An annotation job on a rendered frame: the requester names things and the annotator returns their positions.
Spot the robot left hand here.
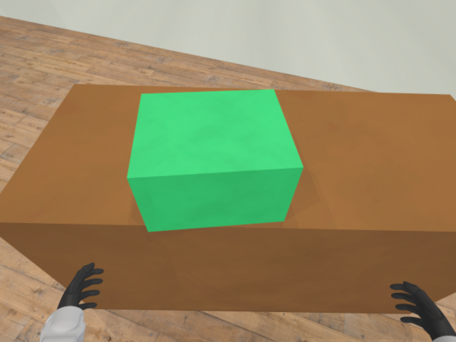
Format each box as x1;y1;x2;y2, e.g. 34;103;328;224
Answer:
57;263;104;310

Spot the pedestal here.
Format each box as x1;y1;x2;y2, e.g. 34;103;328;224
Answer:
0;84;456;314

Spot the robot right hand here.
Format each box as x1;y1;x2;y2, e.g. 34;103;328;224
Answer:
390;281;456;341

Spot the carton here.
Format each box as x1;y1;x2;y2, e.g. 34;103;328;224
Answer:
127;89;304;232

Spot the robot left forearm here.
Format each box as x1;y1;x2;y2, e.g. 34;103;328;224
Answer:
39;306;86;342

